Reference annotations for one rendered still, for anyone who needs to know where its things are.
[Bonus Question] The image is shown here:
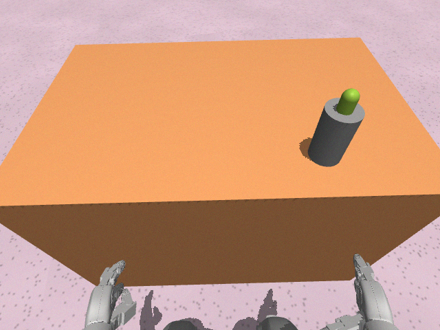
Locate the bottle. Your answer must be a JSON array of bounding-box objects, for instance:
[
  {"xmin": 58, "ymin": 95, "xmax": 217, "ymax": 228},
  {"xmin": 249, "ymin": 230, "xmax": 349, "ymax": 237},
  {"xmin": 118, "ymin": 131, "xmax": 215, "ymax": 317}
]
[{"xmin": 308, "ymin": 89, "xmax": 365, "ymax": 167}]

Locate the right robot hand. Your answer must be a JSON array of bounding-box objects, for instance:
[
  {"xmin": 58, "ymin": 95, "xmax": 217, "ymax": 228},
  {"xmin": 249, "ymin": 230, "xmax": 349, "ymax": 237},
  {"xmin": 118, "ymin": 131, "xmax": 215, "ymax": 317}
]
[{"xmin": 321, "ymin": 254, "xmax": 394, "ymax": 330}]

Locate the left robot hand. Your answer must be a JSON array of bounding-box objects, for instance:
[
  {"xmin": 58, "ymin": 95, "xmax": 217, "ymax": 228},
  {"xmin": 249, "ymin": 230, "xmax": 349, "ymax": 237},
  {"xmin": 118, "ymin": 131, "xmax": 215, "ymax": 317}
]
[{"xmin": 85, "ymin": 260, "xmax": 137, "ymax": 330}]

